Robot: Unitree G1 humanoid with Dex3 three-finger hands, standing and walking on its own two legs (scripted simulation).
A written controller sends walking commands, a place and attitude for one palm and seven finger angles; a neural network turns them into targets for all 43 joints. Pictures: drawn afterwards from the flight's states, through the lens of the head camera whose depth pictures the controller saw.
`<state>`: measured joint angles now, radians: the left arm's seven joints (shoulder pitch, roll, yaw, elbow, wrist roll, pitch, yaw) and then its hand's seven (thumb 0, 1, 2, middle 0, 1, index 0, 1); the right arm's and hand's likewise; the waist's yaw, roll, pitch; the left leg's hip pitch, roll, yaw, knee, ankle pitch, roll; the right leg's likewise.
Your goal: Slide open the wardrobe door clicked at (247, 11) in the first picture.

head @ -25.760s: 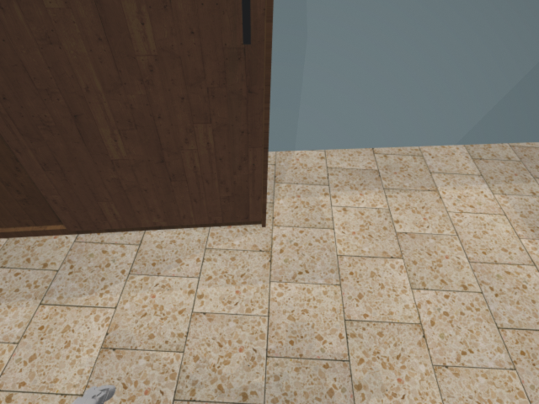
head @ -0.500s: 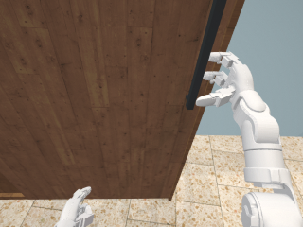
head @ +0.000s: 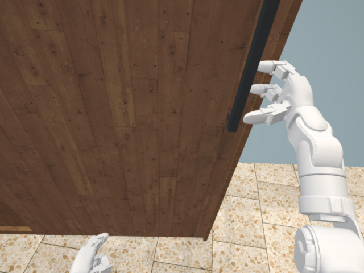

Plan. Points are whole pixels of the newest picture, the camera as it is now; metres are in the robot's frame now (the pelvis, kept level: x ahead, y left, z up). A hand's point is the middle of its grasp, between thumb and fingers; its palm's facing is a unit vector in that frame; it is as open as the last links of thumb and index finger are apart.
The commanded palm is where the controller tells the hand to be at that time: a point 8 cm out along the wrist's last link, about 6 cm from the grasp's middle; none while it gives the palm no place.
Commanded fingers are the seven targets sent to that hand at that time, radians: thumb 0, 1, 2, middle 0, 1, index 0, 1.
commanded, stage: move the hooked fingers beside the handle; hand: right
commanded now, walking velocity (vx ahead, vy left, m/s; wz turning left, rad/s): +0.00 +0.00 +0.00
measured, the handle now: (246, 72) +0.47 -0.10 +0.26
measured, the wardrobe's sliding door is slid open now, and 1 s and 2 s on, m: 0.00 0.00 0.00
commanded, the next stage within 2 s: none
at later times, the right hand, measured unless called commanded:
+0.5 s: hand (270, 99) +0.39 -0.14 +0.24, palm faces -0.05 +1.00 -0.04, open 14.0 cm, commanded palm +0.37 -0.20 +0.24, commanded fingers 0.00 0.50 -0.30 0.30 1.20 0.30 1.20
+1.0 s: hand (270, 98) +0.40 -0.14 +0.23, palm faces -0.02 +1.00 -0.03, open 14.0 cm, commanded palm +0.38 -0.20 +0.24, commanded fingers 0.00 0.50 -0.30 0.30 1.20 0.30 1.20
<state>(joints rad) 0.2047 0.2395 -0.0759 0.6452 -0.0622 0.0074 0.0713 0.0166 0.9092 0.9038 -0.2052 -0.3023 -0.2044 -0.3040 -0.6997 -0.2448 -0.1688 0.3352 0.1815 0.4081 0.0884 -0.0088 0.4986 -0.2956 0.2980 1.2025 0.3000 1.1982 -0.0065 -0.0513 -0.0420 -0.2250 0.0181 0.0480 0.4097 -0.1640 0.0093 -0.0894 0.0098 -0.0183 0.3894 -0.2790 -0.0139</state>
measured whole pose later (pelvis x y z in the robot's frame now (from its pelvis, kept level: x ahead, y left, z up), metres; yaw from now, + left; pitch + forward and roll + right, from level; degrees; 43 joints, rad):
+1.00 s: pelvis +0.00 +0.00 +0.00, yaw +0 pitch -1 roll +0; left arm 0.18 0.24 -0.08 0.63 -0.06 0.01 0.08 0.02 0.91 0.90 -0.21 -0.30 -0.20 -0.30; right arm -0.69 -0.28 -0.19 0.35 0.19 0.42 0.12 -0.01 0.50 -0.30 0.30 1.20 0.30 1.20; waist -0.01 -0.05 -0.04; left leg -0.23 0.02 0.05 0.41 -0.17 0.01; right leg -0.09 0.01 -0.01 0.39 -0.28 -0.02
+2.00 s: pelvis +0.01 +0.00 +0.00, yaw +0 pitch +0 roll +0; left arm 0.19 0.24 -0.08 0.63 -0.07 0.02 0.08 0.02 0.91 0.90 -0.21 -0.30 -0.20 -0.30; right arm -0.70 -0.30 -0.20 0.38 0.18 0.43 0.14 -0.01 0.50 -0.30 0.30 1.20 0.30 1.20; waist -0.01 -0.06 -0.05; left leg -0.23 0.01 0.06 0.40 -0.18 0.01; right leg -0.09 0.01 -0.01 0.38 -0.29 -0.01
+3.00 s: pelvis +0.01 +0.00 +0.00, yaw -1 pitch -1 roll +0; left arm 0.18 0.24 -0.07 0.61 -0.07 0.00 0.08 0.02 0.91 0.90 -0.21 -0.30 -0.20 -0.30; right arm -0.60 -0.27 -0.19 0.24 0.20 0.40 0.15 -0.01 0.50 -0.30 0.30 1.20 0.30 1.20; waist -0.03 -0.05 -0.04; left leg -0.21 0.02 0.06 0.41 -0.18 0.00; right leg -0.08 0.01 -0.01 0.39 -0.30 -0.02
